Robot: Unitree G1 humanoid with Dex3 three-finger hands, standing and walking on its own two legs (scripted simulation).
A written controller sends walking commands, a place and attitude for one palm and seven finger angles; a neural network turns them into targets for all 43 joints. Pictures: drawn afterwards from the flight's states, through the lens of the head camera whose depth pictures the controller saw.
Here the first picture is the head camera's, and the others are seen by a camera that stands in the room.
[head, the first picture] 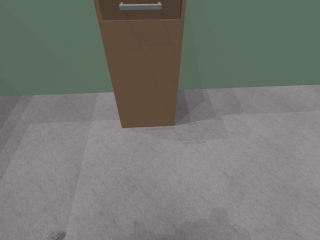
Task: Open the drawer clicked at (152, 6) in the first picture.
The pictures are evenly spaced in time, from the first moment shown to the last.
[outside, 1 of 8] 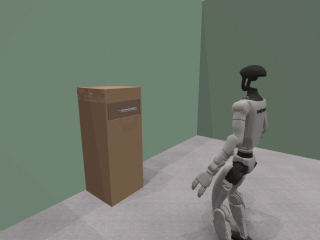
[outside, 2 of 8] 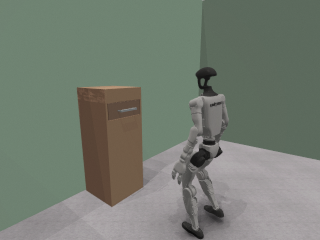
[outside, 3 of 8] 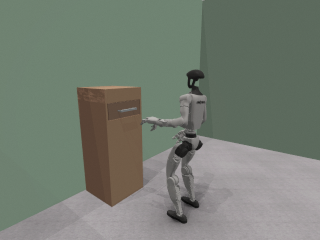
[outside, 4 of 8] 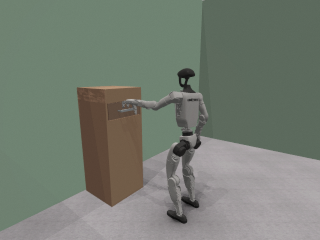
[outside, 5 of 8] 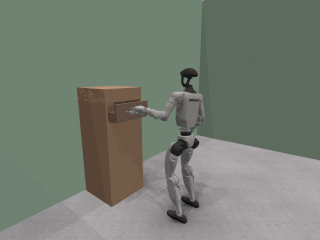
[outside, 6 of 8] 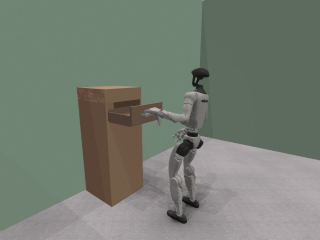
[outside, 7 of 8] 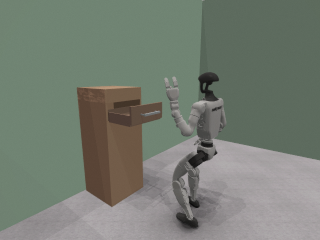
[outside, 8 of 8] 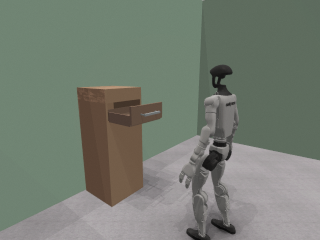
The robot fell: no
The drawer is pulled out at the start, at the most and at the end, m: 0.00 0.30 0.29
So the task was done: yes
